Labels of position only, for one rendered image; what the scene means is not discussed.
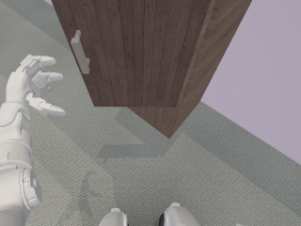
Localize robot right thigh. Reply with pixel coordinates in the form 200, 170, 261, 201
164, 206, 199, 226

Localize cupboard door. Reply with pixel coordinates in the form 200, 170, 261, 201
51, 0, 211, 107

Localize robot thigh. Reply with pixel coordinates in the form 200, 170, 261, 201
99, 211, 128, 226
164, 206, 199, 226

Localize robot left forearm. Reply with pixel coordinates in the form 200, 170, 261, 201
0, 102, 34, 174

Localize handle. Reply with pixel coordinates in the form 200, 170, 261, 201
71, 30, 90, 74

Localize robot left thigh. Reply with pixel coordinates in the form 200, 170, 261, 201
99, 211, 128, 226

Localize robot left hand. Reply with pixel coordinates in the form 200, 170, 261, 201
6, 55, 66, 116

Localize left robot upper arm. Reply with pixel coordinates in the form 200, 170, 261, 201
0, 168, 42, 226

